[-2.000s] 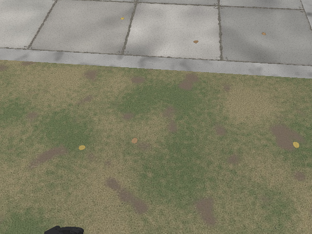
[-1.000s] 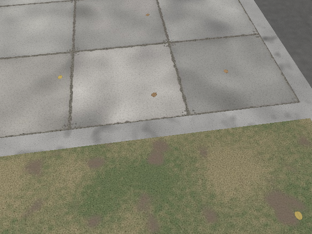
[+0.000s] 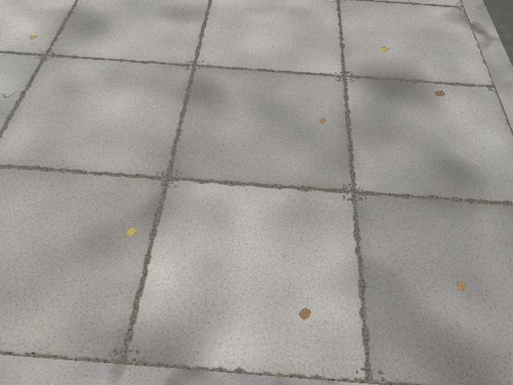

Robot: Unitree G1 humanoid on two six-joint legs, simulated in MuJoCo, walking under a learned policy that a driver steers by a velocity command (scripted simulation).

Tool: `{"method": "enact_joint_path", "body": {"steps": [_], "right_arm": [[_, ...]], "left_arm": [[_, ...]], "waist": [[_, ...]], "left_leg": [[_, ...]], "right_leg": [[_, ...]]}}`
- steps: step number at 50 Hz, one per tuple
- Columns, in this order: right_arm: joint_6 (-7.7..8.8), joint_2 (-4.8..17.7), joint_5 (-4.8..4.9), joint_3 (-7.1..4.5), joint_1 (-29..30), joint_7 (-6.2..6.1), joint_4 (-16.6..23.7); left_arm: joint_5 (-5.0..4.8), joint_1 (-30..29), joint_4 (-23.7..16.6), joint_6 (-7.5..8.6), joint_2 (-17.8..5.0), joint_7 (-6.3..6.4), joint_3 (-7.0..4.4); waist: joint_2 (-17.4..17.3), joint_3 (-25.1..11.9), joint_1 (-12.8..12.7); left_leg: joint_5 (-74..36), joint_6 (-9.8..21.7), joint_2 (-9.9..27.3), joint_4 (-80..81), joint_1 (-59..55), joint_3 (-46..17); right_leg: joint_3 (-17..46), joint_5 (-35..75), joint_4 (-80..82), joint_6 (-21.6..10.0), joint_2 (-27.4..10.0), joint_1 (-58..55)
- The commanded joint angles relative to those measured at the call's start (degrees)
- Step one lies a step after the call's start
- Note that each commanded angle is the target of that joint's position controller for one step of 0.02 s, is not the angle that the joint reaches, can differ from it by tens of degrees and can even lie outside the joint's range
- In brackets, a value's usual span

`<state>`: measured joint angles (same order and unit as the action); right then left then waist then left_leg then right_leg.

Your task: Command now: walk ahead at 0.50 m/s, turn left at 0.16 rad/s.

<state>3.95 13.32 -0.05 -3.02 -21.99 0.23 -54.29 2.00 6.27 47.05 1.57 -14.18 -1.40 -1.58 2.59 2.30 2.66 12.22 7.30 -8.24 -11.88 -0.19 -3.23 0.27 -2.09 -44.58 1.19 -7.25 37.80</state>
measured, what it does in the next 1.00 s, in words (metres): walks ahead: right foot, then left foot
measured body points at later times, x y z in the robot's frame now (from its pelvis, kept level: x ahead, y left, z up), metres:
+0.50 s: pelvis +0.28 -0.05 +0.00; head +0.30 -0.06 +0.45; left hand +0.26 +0.20 -0.13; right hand +0.40 -0.30 -0.13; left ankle +0.39 +0.10 -0.69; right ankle +0.24 -0.12 -0.74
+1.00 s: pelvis +0.39 -0.02 -0.01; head +0.39 -0.02 +0.44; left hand +0.40 +0.21 -0.17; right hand +0.44 -0.26 -0.16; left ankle +0.46 +0.05 -0.74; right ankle +0.38 -0.15 -0.75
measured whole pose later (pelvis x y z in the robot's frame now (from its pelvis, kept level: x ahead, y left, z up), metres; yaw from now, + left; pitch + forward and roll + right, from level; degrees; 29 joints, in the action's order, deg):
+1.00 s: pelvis +0.39 -0.02 -0.01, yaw +0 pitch -1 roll +1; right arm 0.5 10.5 -0.4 0.0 -13.1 -1.4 -58.4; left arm 1.5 14.8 61.4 -1.5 -10.5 1.9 -0.2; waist 1.1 1.3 -0.2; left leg 7.1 4.2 -3.0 -24.4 16.4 5.0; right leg 0.9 -15.5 -28.9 -0.5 -1.6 11.7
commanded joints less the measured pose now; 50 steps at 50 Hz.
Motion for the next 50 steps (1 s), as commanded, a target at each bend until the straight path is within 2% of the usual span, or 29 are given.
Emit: {"method": "enact_joint_path", "body": {"steps": [1,3,5,7,8,9,10,11,12,13,14,16,19,21,24,28,30,32,33,34,35,36,37,38,39,42,47,49,50], "right_arm": [[0.41,7.80,-0.40,-1.30,-6.17,-0.59,0.56],[0.41,8.04,-0.87,-1.13,-6.83,-0.94,0.13],[0.52,8.90,-1.20,-1.17,-5.76,-1.35,-0.07],[0.78,9.98,-1.40,-1.27,-3.13,-1.55,0.14],[0.78,10.23,-1.45,-1.26,-2.43,-1.33,-0.02],[0.98,9.57,-0.98,-0.93,-1.94,-1.11,0.47],[1.20,4.31,1.09,0.33,-7.44,-0.48,2.23],[1.00,7.19,0.49,-0.42,-8.28,-0.67,1.23],[0.71,8.78,-0.95,-0.89,-4.22,-0.69,1.85],[0.87,7.68,-1.24,-0.51,-0.64,-0.21,2.71],[0.62,6.49,-1.20,-0.34,0.89,0.19,3.12],[-0.72,5.06,-2.22,0.05,-0.32,0.95,2.75],[-1.53,4.36,-2.25,0.34,2.32,1.56,3.70],[-1.65,4.08,-2.15,0.58,6.60,1.43,5.03],[-1.38,1.93,-1.49,1.63,10.96,1.06,6.07],[-1.17,2.25,-1.03,1.99,13.93,0.11,5.88],[-0.81,3.18,-1.34,1.74,12.87,-0.46,5.18],[0.19,3.94,-1.86,1.24,6.25,-1.07,2.32],[1.16,6.36,-2.41,0.68,2.18,-1.41,0.85],[1.42,10.11,-2.86,-0.05,-2.09,-1.49,0.23],[0.53,8.14,-0.99,0.24,-2.47,-1.19,-0.10],[0.05,6.11,0.38,0.91,0.67,-0.83,0.79],[-0.37,4.89,0.12,1.37,4.98,-1.08,1.25],[-0.73,3.61,-0.37,1.92,7.93,-1.54,1.52],[-1.00,3.07,-0.53,2.20,10.14,-2.07,1.60],[-1.25,3.31,-1.14,2.31,10.26,-2.16,0.41],[-2.63,4.89,-0.39,1.73,10.83,-1.85,-1.15],[-3.41,4.37,-0.11,1.56,9.61,-1.75,-1.89],[-3.76,3.82,0.11,1.45,8.39,-1.68,-2.16]], "left_arm": [[-0.32,-8.58,-5.74,0.91,-3.28,-0.20,-0.34],[-0.44,-10.82,-6.79,1.30,-3.41,-0.32,-0.17],[-0.53,-9.74,-7.11,1.77,-4.17,-0.30,-0.32],[-0.68,-1.73,-4.80,2.19,-5.79,0.40,-1.07],[-0.68,6.27,-2.21,2.57,-6.94,1.04,-1.73],[0.22,15.67,0.23,3.13,-8.85,1.80,-2.52],[1.77,22.52,0.85,3.21,-15.56,2.27,-4.26],[0.18,20.95,1.63,2.28,-13.71,1.39,-4.20],[-1.16,14.53,0.68,1.95,-10.64,0.97,-3.49],[-1.32,9.92,-0.03,2.10,-7.07,0.72,-2.61],[-1.03,8.41,0.36,2.40,-5.23,0.73,-2.01],[-1.08,8.90,2.08,3.17,-3.97,1.01,-1.41],[-1.58,12.32,4.23,4.29,-5.72,0.83,-1.90],[-1.55,13.74,5.22,4.42,-5.56,0.82,-1.70],[-1.58,14.88,6.52,4.21,-5.04,0.77,-1.21],[-1.45,17.72,8.52,3.47,-5.03,1.36,-0.88],[-1.27,17.09,9.04,2.96,-4.98,1.86,-0.83],[-1.70,15.50,9.39,2.58,-5.11,2.35,-0.87],[-1.93,16.89,9.35,2.74,-4.71,2.47,-0.70],[-2.79,22.67,8.96,2.82,-1.09,2.70,0.32],[-4.09,27.29,11.63,1.46,0.27,2.92,0.41],[-2.50,23.35,11.49,0.18,-2.87,3.11,-0.40],[-1.15,19.07,10.79,-0.40,-2.69,2.91,-0.63],[-0.59,16.80,10.70,-0.94,-1.72,2.72,-0.51],[-0.41,16.19,10.88,-1.56,-0.88,2.59,-0.34],[-0.74,18.42,13.27,-2.95,0.92,2.99,0.32],[-0.82,16.55,14.94,-3.69,1.14,3.51,0.80],[-0.08,15.89,14.95,-3.10,-0.06,3.48,0.99],[0.03,15.28,14.57,-2.49,-1.48,3.51,0.98]], "waist": [[-6.24,1.42,2.51],[-6.42,2.10,2.91],[-6.85,2.24,1.30],[-7.62,-0.90,-2.81],[-6.51,-4.98,-6.36],[-4.41,-10.44,-10.51],[6.91,-19.47,-9.33],[9.00,-20.91,-8.26],[2.46,-10.54,-5.74],[-1.07,-4.80,-4.75],[-1.11,-1.11,-3.40],[1.46,0.03,-1.17],[1.14,0.22,-0.77],[0.19,2.03,-1.13],[1.30,0.65,-1.89],[3.13,-1.58,-3.92],[3.30,-1.53,-3.30],[1.12,-2.77,-0.06],[-2.61,-5.83,0.76],[-10.40,-13.14,-0.89],[-14.66,-19.94,-0.49],[-9.42,-16.36,-0.99],[-8.05,-10.24,-1.93],[-6.87,-6.33,-3.11],[-7.58,-4.22,-4.50],[-8.14,-5.33,-5.45],[-8.38,-3.45,-5.34],[-6.00,0.19,-4.80],[-4.18,1.64,-3.46]], "left_leg": [[-28.81,3.06,15.25,1.23,-3.02,-6.98],[-31.01,3.68,16.60,0.20,-5.74,-7.36],[-36.57,3.49,18.30,-1.76,-7.32,-7.39],[-50.99,1.88,18.19,-8.93,-6.47,-6.00],[-53.92,1.06,16.67,-17.88,-5.61,-4.67],[-44.13,0.29,14.63,-30.07,2.30,-3.12],[-17.60,-2.44,6.91,-51.55,20.17,0.80],[17.11,-2.32,1.12,-62.27,30.28,-0.25],[13.12,-1.76,5.42,-64.53,34.33,-2.76],[8.98,-1.86,7.90,-61.62,34.37,-2.37],[7.12,-1.91,9.91,-57.91,33.04,-1.63],[5.20,-3.21,11.59,-53.70,28.87,-0.45],[1.40,-4.85,13.01,-49.99,31.65,1.80],[-1.69,-6.29,13.56,-44.87,34.06,3.54],[-7.19,-7.09,11.68,-33.17,28.94,6.53],[-11.41,-6.02,9.14,-24.92,24.95,7.13],[-8.57,-4.76,8.61,-21.87,22.78,6.10],[-12.47,-3.09,7.75,-12.47,14.98,5.66],[-30.24,-2.20,12.09,-10.71,6.37,2.18],[-60.10,3.26,25.37,-16.84,-7.24,-8.62],[-68.04,12.36,32.50,-15.97,-9.77,-17.25],[-55.98,12.26,30.49,-12.67,-4.05,-16.01],[-44.39,10.62,28.03,-9.22,2.04,-13.70],[-36.37,8.57,25.75,-6.18,7.47,-11.15],[-31.28,6.73,23.47,-3.87,12.42,-8.19],[-22.51,4.32,20.01,-2.72,15.54,-4.19],[8.77,1.28,18.31,0.09,20.64,-5.45],[17.75,-2.81,17.02,0.85,24.27,-5.93],[16.16,-4.40,15.24,-0.02,23.67,-4.98]], "right_leg": [[-2.99,2.75,5.31,-0.78,2.75,1.76],[-3.36,1.55,8.73,-1.88,3.93,1.19],[-3.13,-1.63,11.74,-3.74,5.06,-2.09],[-3.84,-6.40,14.29,-6.00,8.27,-13.37],[-4.40,-6.04,17.28,-7.37,9.81,-22.39],[-0.02,-5.02,18.74,-9.50,5.15,-36.51],[24.04,-10.15,19.40,-16.20,-11.41,-54.60],[40.97,-9.94,27.12,-19.70,-16.90,-55.36],[33.76,-15.16,28.30,-18.61,-14.53,-46.30],[26.55,-14.74,30.59,-17.44,-12.24,-38.35],[20.86,-12.24,32.90,-15.45,-9.22,-32.72],[14.10,-6.36,35.39,-13.37,-5.48,-27.25],[9.71,0.10,37.59,-14.19,-4.38,-27.48],[6.18,13.89,37.26,-14.13,-3.66,-28.11],[-0.82,32.83,33.11,-11.61,-0.35,-28.13],[-0.76,35.17,28.99,-10.11,-1.08,-33.77],[0.89,34.86,25.46,-9.88,-2.64,-35.78],[1.53,32.03,17.33,-8.16,-1.74,-36.54],[0.51,23.00,10.53,-6.34,0.75,-33.24],[-1.76,-4.31,-0.84,-4.60,4.81,-24.46],[-0.86,-33.85,-11.20,-3.82,10.61,-20.80],[2.34,-36.90,-13.89,-3.60,9.58,-19.07],[2.69,-34.59,-14.37,-3.28,8.74,-17.40],[3.00,-31.20,-12.17,-2.79,7.37,-18.01],[2.93,-28.21,-8.72,-2.06,6.33,-20.56],[0.35,-24.94,-0.20,-0.84,7.01,-26.14],[-1.63,-13.95,14.17,-1.82,6.94,-31.59],[1.91,-10.94,21.76,-3.01,4.15,-32.74],[5.57,-14.80,24.76,-3.81,1.53,-29.83]]}}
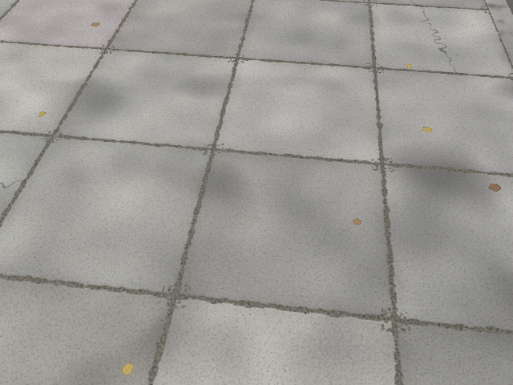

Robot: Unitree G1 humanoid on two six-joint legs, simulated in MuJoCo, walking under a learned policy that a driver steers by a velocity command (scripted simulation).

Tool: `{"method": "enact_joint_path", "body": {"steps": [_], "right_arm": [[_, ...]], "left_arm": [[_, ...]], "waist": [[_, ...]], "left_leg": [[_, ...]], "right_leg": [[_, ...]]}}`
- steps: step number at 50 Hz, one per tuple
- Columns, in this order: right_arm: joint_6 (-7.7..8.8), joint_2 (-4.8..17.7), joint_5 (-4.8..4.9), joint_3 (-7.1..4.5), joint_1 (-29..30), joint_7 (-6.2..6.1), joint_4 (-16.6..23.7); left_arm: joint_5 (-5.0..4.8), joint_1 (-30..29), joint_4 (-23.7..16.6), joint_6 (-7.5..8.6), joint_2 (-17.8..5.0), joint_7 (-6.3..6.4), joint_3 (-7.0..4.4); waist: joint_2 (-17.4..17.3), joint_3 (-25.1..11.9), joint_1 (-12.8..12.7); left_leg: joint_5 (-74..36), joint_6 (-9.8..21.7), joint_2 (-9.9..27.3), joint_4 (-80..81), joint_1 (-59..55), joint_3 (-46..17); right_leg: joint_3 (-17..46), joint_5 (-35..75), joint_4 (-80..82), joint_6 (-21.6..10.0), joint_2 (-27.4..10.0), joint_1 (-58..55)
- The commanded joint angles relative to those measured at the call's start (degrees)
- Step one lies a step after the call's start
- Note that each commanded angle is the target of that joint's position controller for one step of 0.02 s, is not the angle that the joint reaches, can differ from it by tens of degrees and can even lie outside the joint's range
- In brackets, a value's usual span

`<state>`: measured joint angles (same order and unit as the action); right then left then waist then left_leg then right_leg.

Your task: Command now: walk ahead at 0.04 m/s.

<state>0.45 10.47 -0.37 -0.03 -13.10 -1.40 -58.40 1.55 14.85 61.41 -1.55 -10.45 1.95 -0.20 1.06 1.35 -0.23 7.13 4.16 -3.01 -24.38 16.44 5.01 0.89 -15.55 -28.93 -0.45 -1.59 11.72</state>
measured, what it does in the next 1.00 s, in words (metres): stands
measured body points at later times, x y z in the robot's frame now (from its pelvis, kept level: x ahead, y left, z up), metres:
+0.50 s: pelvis +0.02 -0.02 +0.01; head +0.02 -0.02 +0.46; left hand +0.00 +0.19 -0.15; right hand +0.01 -0.24 -0.15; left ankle +0.07 +0.08 -0.74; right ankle +0.00 -0.13 -0.74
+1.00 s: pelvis +0.04 -0.03 +0.01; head +0.05 -0.03 +0.46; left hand +0.00 +0.18 -0.15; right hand +0.02 -0.24 -0.16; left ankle +0.07 +0.08 -0.74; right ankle +0.00 -0.13 -0.74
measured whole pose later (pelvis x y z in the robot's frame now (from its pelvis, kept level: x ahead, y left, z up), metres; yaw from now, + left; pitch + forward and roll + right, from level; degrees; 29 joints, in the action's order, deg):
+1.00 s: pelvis +0.04 -0.03 +0.01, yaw +1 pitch -1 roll +0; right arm 0.3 7.3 -0.4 0.0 -17.0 -2.3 -67.3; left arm 0.5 20.3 65.9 1.1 -6.8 2.8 0.9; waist 0.2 1.3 0.5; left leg 9.4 1.4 -0.7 -22.7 12.0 2.4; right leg -0.5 -16.2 -22.3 -1.5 1.2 4.8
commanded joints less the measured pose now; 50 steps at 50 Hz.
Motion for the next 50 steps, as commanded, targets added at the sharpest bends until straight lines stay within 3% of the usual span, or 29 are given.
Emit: {"method": "enact_joint_path", "body": {"steps": [1,3,6,14,50], "right_arm": [[-0.60,5.47,0.69,-1.52,-1.06,0.15,1.65],[-0.43,4.59,0.08,-1.36,-3.31,0.27,-0.11],[0.12,4.98,-0.28,-1.34,-4.33,0.28,-1.71],[0.21,3.63,-0.06,-0.75,-4.98,-0.18,-4.30],[-0.01,0.75,-0.05,-0.49,-7.93,-1.02,-8.70]], "left_arm": [[-0.49,5.18,0.80,1.04,-5.57,0.05,-0.43],[-0.96,3.46,0.86,2.24,-3.83,0.03,0.09],[-1.17,4.05,1.07,2.75,-3.98,0.31,-0.03],[-1.02,7.30,2.36,2.54,-2.89,0.37,0.14],[-1.02,10.68,4.44,2.78,-0.02,0.94,0.59]], "waist": [[3.24,5.48,0.91],[4.80,3.77,2.22],[1.51,2.28,1.97],[-0.96,2.68,0.71],[-0.80,3.74,0.73]], "left_leg": [[14.67,-1.70,7.13,10.73,1.70,-9.92],[5.47,-1.41,6.98,6.28,-7.93,-9.02],[3.61,-1.08,7.74,6.28,-8.05,-9.69],[3.30,-1.56,7.86,6.93,-5.90,-9.70],[-2.76,-1.68,8.27,4.82,-7.49,-9.10]], "right_leg": [[6.44,-7.08,11.12,-2.75,-4.42,5.23],[7.13,-8.02,14.93,-1.70,-4.90,9.71],[5.80,-3.05,13.91,-1.61,-4.00,6.07],[4.86,0.18,12.51,-2.50,-3.65,2.92],[4.05,6.34,11.78,-2.68,-3.48,0.06]]}}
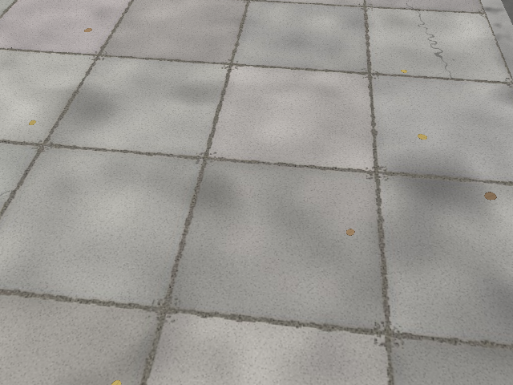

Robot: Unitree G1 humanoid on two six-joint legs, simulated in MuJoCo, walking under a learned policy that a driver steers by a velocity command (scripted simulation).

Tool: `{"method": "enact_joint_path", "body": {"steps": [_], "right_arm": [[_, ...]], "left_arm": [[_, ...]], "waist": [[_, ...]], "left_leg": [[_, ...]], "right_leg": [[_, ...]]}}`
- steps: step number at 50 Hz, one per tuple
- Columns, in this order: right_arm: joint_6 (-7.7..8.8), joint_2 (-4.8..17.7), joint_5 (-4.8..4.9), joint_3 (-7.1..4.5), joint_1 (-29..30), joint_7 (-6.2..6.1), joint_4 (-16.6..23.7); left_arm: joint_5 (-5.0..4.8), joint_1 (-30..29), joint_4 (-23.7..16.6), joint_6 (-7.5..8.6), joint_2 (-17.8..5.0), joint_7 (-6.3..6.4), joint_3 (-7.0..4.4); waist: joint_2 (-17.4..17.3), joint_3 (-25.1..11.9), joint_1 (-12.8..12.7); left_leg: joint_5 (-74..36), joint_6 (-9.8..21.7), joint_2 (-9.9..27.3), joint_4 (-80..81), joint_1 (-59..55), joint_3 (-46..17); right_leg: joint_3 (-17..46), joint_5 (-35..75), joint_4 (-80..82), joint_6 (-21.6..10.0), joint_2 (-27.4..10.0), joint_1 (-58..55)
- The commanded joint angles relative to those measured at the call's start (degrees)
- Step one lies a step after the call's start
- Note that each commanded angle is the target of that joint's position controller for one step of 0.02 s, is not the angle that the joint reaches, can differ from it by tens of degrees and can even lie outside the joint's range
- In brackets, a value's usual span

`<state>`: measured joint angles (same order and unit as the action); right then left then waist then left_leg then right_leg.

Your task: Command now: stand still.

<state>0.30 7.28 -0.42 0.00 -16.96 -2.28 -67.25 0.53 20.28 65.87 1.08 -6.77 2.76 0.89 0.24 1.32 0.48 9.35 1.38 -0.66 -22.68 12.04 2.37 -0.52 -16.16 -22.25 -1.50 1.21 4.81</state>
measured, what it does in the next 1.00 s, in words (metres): steps on the spot: left foot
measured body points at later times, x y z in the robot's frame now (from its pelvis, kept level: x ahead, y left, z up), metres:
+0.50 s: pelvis +0.01 -0.01 +0.00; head +0.02 -0.01 +0.45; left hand -0.03 +0.20 -0.16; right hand -0.02 -0.21 -0.16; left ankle +0.03 +0.10 -0.74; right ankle -0.04 -0.10 -0.74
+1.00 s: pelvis +0.09 +0.03 -0.02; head +0.10 +0.05 +0.43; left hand -0.04 +0.25 -0.17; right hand +0.14 -0.21 -0.15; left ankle +0.12 +0.12 -0.75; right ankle -0.04 -0.10 -0.74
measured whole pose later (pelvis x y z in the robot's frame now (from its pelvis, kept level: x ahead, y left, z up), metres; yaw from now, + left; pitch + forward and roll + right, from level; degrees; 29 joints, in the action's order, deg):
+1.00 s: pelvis +0.09 +0.03 -0.02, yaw -1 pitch +0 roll +0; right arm 4.3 9.6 -0.9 -3.0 -14.6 0.6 -59.1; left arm 1.0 30.5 66.7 3.0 -9.6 1.4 -2.3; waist 3.1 1.3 -1.4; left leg 15.7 4.1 -0.1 -33.2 17.7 5.7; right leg 0.5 -26.2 -28.4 -1.4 -1.0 0.5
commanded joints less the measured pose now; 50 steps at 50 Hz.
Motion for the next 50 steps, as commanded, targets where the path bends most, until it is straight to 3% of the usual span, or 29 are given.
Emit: {"method": "enact_joint_path", "body": {"steps": [1,33,35,37,39,40,42,44,46,48,49,50], "right_arm": [[0.14,3.90,0.00,-0.52,-4.11,-0.14,0.12],[0.11,2.99,0.05,-0.47,-5.37,-0.30,-0.55],[-0.06,3.00,-0.09,-0.55,-5.23,-0.20,-0.44],[-0.32,3.50,-0.42,-1.08,-4.13,0.23,0.74],[-0.05,2.11,-1.45,-0.96,-0.63,1.06,3.33],[0.42,1.75,-1.87,-0.89,1.22,1.44,4.86],[1.70,3.17,-1.66,-1.45,4.34,2.04,7.68],[2.98,4.13,-1.14,-2.01,5.32,2.69,9.51],[3.75,4.30,-0.43,-2.53,4.34,3.23,10.41],[3.95,3.34,0.12,-3.09,-5.20,3.36,7.66],[4.11,4.95,0.11,-4.16,-12.99,2.93,4.93],[4.48,10.43,-0.83,-5.66,-21.56,2.08,3.82]], "left_arm": [[0.01,5.31,0.00,0.15,-3.67,0.13,-0.50],[0.01,6.75,0.18,0.46,-2.81,0.20,-0.49],[0.21,7.71,0.39,0.34,-3.27,0.13,-0.76],[0.26,8.63,0.02,-0.17,-5.84,-0.04,-1.97],[0.14,11.95,0.25,-0.48,-7.94,-0.20,-3.06],[0.19,12.46,0.28,-0.35,-8.22,-0.21,-3.38],[1.05,13.19,0.22,0.52,-8.17,-0.44,-3.69],[1.24,12.33,-0.24,1.54,-8.52,-0.62,-4.00],[0.95,10.33,-0.96,2.31,-8.98,-0.76,-4.21],[0.17,6.02,-2.17,2.70,-9.34,-1.04,-4.28],[0.33,5.46,-2.63,3.26,-8.54,-1.39,-3.93],[0.10,3.78,-4.82,3.80,-5.07,-2.03,-2.81]], "waist": [[0.03,3.79,0.02],[0.15,4.29,-0.03],[0.65,3.84,-0.40],[4.27,6.29,-1.25],[7.92,12.00,-3.36],[8.54,14.24,-3.80],[7.17,14.93,-4.18],[5.76,13.28,-3.42],[5.74,11.09,-1.69],[4.27,8.24,3.77],[0.50,4.82,6.89],[-12.36,0.75,10.51]], "left_leg": [[-5.06,1.09,5.92,3.09,-3.11,-6.44],[-6.73,0.74,6.11,2.23,-3.61,-5.86],[1.95,0.98,4.44,1.43,-3.05,-4.82],[15.21,1.81,0.70,-4.62,2.42,-1.42],[17.93,1.73,-1.09,-13.42,13.34,2.55],[15.85,2.04,0.68,-17.44,17.06,2.68],[16.50,2.52,3.12,-22.60,23.10,0.90],[15.96,2.72,4.18,-21.04,24.46,0.18],[12.78,2.89,3.04,-15.71,17.59,1.43],[5.87,3.09,-0.96,-6.90,-2.06,4.91],[5.88,3.27,-1.63,-4.64,-14.75,3.36],[20.08,6.29,12.25,6.44,-23.08,-16.69]], "right_leg": [[5.44,7.04,5.10,-1.64,-6.28,6.92],[5.37,10.02,5.20,-1.80,-6.39,5.64],[5.63,-0.67,6.54,-2.56,-5.42,5.72],[9.46,-18.85,8.47,-5.37,-6.32,6.99],[18.97,-31.80,14.17,-9.74,-13.44,5.89],[22.38,-31.93,15.83,-11.66,-16.79,5.73],[24.23,-24.26,16.29,-13.57,-19.11,2.22],[21.16,-14.99,14.65,-13.10,-18.44,-1.88],[16.64,-7.68,12.38,-11.58,-16.49,-0.31],[9.92,-1.37,5.93,-8.91,-12.39,10.19],[5.90,5.09,-3.02,-7.28,-9.01,16.18],[-2.16,1.28,-22.72,-3.86,-2.04,24.52]]}}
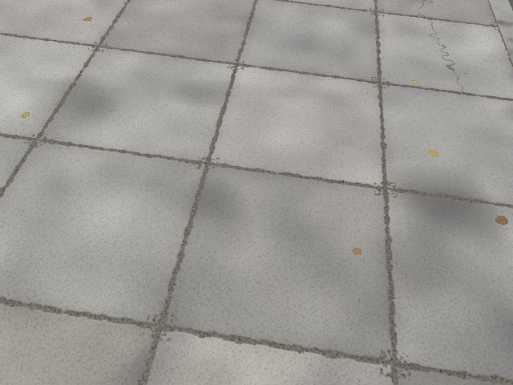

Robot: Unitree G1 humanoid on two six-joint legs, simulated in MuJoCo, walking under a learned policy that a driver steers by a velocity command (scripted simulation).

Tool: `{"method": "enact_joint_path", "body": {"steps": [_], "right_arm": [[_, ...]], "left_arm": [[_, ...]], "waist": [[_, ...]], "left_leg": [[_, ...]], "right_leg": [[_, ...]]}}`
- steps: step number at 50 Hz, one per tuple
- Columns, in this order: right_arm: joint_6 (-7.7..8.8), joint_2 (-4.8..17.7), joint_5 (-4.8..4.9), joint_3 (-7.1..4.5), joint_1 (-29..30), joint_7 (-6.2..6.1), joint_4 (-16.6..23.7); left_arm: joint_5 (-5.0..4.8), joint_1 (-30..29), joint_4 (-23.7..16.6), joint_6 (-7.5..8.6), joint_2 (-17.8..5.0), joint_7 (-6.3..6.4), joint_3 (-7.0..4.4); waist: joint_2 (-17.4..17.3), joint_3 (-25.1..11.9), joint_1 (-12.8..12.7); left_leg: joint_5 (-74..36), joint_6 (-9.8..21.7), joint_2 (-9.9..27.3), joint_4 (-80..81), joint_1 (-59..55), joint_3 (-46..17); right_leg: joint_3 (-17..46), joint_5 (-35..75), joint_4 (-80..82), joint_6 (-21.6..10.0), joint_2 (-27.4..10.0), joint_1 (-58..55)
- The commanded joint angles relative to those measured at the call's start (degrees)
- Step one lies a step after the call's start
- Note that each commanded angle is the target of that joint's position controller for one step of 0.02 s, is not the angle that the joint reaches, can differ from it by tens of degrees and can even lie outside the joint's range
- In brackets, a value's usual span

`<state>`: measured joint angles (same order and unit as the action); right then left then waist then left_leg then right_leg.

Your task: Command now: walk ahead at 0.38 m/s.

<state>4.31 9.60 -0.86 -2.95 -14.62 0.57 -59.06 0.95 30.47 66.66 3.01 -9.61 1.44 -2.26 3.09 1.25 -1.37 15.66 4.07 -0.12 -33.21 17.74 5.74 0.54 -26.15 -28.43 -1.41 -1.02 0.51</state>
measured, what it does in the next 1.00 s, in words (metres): walks ahead, turning right: right foot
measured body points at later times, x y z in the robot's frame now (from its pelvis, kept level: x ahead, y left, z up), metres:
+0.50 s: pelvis +0.26 +0.00 -0.02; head +0.30 +0.00 +0.43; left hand +0.44 +0.21 -0.15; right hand +0.14 -0.21 -0.16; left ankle +0.04 +0.09 -0.69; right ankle +0.37 -0.05 -0.73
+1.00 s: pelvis +0.55 -0.03 +0.00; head +0.59 -0.05 +0.45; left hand +0.54 +0.23 -0.13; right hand +0.70 -0.29 -0.10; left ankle +0.73 +0.02 -0.71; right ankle +0.37 -0.05 -0.73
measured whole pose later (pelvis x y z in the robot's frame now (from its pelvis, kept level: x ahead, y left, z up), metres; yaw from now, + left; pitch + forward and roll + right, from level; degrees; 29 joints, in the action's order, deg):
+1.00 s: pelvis +0.55 -0.03 +0.00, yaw -17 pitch +2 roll +0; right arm 3.1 11.5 -1.3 -1.3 0.0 1.6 -45.6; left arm 1.2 27.4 58.3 5.0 -11.7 1.1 -2.5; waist -1.3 3.1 -5.1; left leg 3.6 3.5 0.7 -31.5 31.2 3.7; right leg 6.5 -20.7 -12.2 -6.8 7.0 -7.9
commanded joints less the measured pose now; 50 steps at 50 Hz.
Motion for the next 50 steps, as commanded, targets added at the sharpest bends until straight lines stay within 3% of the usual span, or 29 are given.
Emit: {"method": "enact_joint_path", "body": {"steps": [1,2,3,4,6,8,12,17,20,22,23,24,25,26,27,28,29,31,35,40,46,48,50], "right_arm": [[-0.38,11.52,-0.16,-3.40,-29.20,-0.66,-6.43],[-1.05,8.56,-0.37,-2.43,-21.25,-0.89,-4.68],[-0.81,7.06,-0.37,-1.88,-14.45,-0.67,-2.12],[-0.35,6.48,-0.36,-1.48,-10.73,-0.56,-0.88],[0.74,3.99,-0.10,-0.31,-10.12,-0.81,-1.02],[1.50,3.63,0.10,0.23,-13.53,-1.17,-2.47],[1.94,4.00,-0.27,0.83,-17.18,-1.47,-3.58],[2.57,3.92,-0.26,1.35,-18.00,-2.14,-3.98],[2.95,5.84,-0.16,0.99,-17.17,-2.84,-4.05],[2.41,7.91,-0.45,0.30,-15.37,-3.46,-3.45],[1.99,8.87,-0.33,-0.05,-14.30,-3.39,-2.88],[1.87,9.37,-0.07,-0.29,-12.98,-2.89,-1.78],[1.88,4.16,0.12,0.41,-14.09,-1.92,0.98],[2.09,5.19,0.91,-0.15,-13.27,-1.02,3.71],[2.71,7.01,0.30,-0.31,-6.59,-0.76,5.96],[3.33,7.51,0.28,-0.39,-3.93,-0.61,7.05],[3.22,6.74,0.00,-0.46,-3.73,-0.79,6.85],[1.07,5.12,-1.54,-0.32,-5.23,-0.72,7.15],[-1.40,5.05,-1.95,-0.33,0.63,-0.04,10.32],[-1.72,5.48,-1.27,-0.06,11.94,0.88,14.17],[-0.96,5.77,-0.52,0.80,21.80,1.29,18.09],[-0.41,6.73,-0.32,0.60,19.37,1.16,18.12],[0.03,9.04,-0.07,-0.44,9.29,0.16,15.11]], "left_arm": [[0.16,-5.60,-7.47,2.01,-1.96,-1.22,0.12],[1.42,-8.30,-8.05,1.63,-3.50,-1.61,-0.32],[1.28,-10.16,-8.53,1.86,-2.38,-2.23,-0.11],[0.70,-10.05,-8.34,2.16,-1.42,-2.59,-0.03],[1.10,-8.75,-7.93,1.42,-1.60,-2.93,-0.43],[1.02,-9.96,-8.49,0.48,-2.29,-3.14,-0.89],[0.58,-20.05,-12.15,-0.45,-1.79,-3.46,-0.74],[0.03,-30.67,-16.51,-0.27,-0.83,-3.80,0.21],[0.18,-28.51,-16.56,0.05,-2.74,-3.42,-0.51],[0.33,-19.01,-13.93,0.43,-4.88,-2.90,-1.75],[0.55,-11.80,-11.55,0.66,-6.08,-2.70,-2.61],[1.38,-5.41,-9.96,0.70,-8.60,-2.37,-3.85],[1.70,-3.81,-10.52,0.32,-13.64,-2.06,-5.21],[0.54,-5.11,-10.63,-0.46,-15.06,-2.56,-5.50],[-0.26,-10.08,-11.16,-0.55,-13.31,-2.47,-4.99],[-0.43,-13.01,-11.78,-0.35,-10.32,-2.41,-4.23],[-0.21,-14.97,-12.08,0.03,-8.29,-2.26,-3.62],[-0.63,-14.94,-12.10,1.04,-6.98,-1.56,-2.83],[-1.07,-9.83,-11.52,2.13,-9.55,-1.25,-2.97],[-1.08,-2.32,-10.21,1.97,-8.16,-1.38,-2.13],[0.08,1.28,-9.70,2.13,-9.03,-0.32,-1.59],[0.36,-0.68,-9.93,2.37,-10.15,0.09,-1.65],[0.66,-2.84,-10.12,2.72,-11.56,0.10,-1.89]], "waist": [[-22.83,-0.91,11.32],[-12.50,4.41,6.79],[-6.55,7.30,4.75],[-4.19,7.35,2.72],[-4.70,5.75,0.71],[-5.84,5.17,0.43],[-6.89,6.69,1.66],[-7.79,8.51,2.95],[-8.20,5.51,0.78],[-9.51,-0.32,-3.55],[-9.59,-4.09,-6.59],[-8.11,-6.87,-10.09],[2.21,-11.41,-7.35],[6.05,-15.39,-5.29],[-0.12,-7.11,-3.65],[-4.29,-2.21,-2.18],[-8.09,0.25,0.50],[-6.82,0.47,3.36],[-2.92,1.57,2.65],[0.19,2.02,-2.15],[1.10,3.55,-4.86],[1.59,3.06,-2.32],[2.47,-1.65,2.35]], "left_leg": [[22.09,8.63,21.42,25.88,-30.42,-42.39],[26.22,8.47,21.41,25.61,-23.15,-40.29],[21.28,7.82,19.92,25.69,-17.34,-34.81],[13.12,6.89,17.46,26.41,-14.27,-28.65],[0.82,5.52,13.79,26.59,-13.27,-20.09],[-10.63,5.38,12.43,25.88,-15.50,-15.37],[-24.10,4.93,11.50,25.93,-17.04,-8.02],[-33.90,3.28,11.13,26.48,-16.08,-0.44],[-54.85,2.16,12.51,19.18,-21.19,2.73],[-66.63,1.74,13.32,4.78,-23.36,4.28],[-63.55,1.74,13.29,-5.95,-21.65,4.57],[-50.79,1.46,11.66,-20.54,-13.35,5.24],[-7.20,-0.08,3.93,-42.57,3.68,5.57],[13.30,-0.65,-4.11,-54.69,18.55,-5.08],[6.77,0.36,0.86,-52.30,24.69,-9.04],[1.86,0.27,3.06,-47.60,23.26,-8.54],[0.05,-0.35,4.81,-42.79,19.57,-8.54],[0.73,-2.44,6.23,-36.78,13.52,-8.63],[-4.54,-5.26,6.68,-26.97,16.38,-5.61],[-16.37,-4.89,5.62,-13.55,20.97,-3.38],[-15.78,-2.44,2.31,-1.85,21.83,-1.63],[-12.59,-0.45,0.90,1.92,16.33,-1.77],[-8.01,1.77,-2.46,3.90,3.75,-1.33]], "right_leg": [[-4.08,-4.65,-32.14,-3.34,5.28,37.90],[0.18,-1.19,-39.85,-4.57,0.15,40.11],[1.08,5.30,-40.50,-5.02,-2.01,39.93],[1.24,9.81,-38.52,-4.84,-3.50,37.55],[0.06,12.75,-35.49,-3.66,-4.36,34.52],[-1.82,14.33,-34.04,-2.85,-3.74,36.02],[-4.20,18.76,-27.78,-2.02,-2.85,41.35],[-8.04,24.57,-10.54,-3.97,0.39,34.44],[-10.35,22.72,-7.14,-7.20,3.67,27.73],[-11.17,17.94,-7.06,-9.80,6.83,19.01],[-10.35,18.19,-3.76,-11.27,7.58,11.23],[-4.21,14.89,0.20,-13.61,3.91,1.06],[19.56,12.17,1.72,-19.51,-11.94,-11.08],[45.02,9.18,11.83,-26.67,-18.85,-17.41],[37.70,5.83,14.51,-23.47,-17.09,-11.40],[31.30,10.50,16.08,-20.81,-15.61,-3.36],[26.10,17.78,16.81,-18.33,-13.00,3.08],[18.68,27.90,16.91,-16.27,-8.81,10.06],[13.08,35.29,18.17,-14.17,-5.35,11.24],[10.60,43.29,17.84,-7.98,-4.05,3.06],[11.15,49.47,15.96,-8.68,-6.85,-7.51],[10.41,57.11,13.29,-8.33,-8.06,-8.45],[9.33,70.99,3.83,-7.18,-7.87,-8.29]]}}
Velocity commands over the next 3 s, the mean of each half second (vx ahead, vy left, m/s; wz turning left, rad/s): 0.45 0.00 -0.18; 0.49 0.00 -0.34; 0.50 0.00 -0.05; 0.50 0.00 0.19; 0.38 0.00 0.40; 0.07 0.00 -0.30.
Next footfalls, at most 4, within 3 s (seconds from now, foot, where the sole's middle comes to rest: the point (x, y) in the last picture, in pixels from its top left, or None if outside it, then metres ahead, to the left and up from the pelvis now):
0.48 right None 0.41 -0.05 -0.76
1.04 left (257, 294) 0.77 0.00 -0.76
1.58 right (341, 235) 0.99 -0.26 -0.76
2.14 left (306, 165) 1.30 -0.16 -0.76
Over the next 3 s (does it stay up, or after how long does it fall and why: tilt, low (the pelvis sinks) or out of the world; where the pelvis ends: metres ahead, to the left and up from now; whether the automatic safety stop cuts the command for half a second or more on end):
stays up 1.38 -0.22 0.01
